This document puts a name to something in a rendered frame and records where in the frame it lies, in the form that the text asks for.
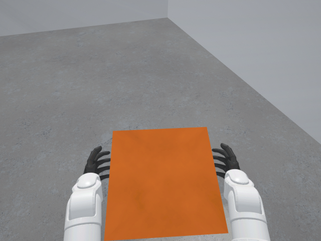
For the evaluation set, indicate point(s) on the right robot hand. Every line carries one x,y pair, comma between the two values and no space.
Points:
229,160

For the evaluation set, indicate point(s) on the left robot hand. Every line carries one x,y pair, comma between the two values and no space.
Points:
93,163

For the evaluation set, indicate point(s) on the robot left forearm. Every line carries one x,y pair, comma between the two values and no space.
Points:
83,212

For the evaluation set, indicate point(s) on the carton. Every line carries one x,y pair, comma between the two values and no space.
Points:
163,183

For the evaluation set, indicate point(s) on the robot right forearm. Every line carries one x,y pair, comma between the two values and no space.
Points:
246,211

